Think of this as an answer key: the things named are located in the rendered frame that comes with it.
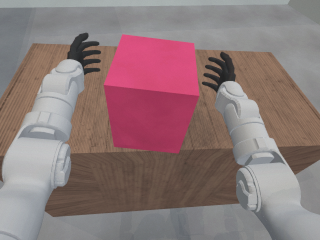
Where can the robot left forearm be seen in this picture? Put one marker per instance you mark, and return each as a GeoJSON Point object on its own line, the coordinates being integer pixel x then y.
{"type": "Point", "coordinates": [54, 105]}

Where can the left robot upper arm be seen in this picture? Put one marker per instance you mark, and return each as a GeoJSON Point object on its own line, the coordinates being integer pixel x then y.
{"type": "Point", "coordinates": [33, 169]}

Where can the right robot upper arm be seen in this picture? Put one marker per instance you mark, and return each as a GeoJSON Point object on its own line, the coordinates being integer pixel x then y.
{"type": "Point", "coordinates": [270, 190]}

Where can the carton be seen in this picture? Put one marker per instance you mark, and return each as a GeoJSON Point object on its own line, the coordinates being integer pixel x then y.
{"type": "Point", "coordinates": [151, 92]}

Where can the right robot hand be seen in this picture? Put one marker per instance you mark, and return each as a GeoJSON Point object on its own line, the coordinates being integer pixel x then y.
{"type": "Point", "coordinates": [226, 74]}

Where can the pedestal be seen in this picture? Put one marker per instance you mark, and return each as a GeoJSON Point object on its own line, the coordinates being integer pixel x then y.
{"type": "Point", "coordinates": [107, 179]}

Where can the left robot hand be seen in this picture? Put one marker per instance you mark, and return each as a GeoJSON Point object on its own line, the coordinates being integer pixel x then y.
{"type": "Point", "coordinates": [76, 52]}

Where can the robot right forearm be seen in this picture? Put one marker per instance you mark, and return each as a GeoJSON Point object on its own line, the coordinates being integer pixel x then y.
{"type": "Point", "coordinates": [252, 145]}

